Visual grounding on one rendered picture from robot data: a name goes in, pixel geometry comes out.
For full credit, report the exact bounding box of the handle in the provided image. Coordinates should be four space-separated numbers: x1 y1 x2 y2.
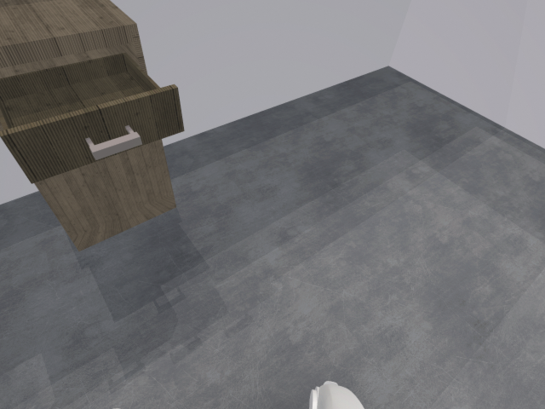
85 125 142 160

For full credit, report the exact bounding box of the drawer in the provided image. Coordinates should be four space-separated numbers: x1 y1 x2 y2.
0 53 184 184

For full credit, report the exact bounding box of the right robot thigh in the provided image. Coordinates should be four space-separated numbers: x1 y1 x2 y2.
309 384 364 409

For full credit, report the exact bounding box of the cabinet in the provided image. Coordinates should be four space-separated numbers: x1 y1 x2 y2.
0 0 176 251

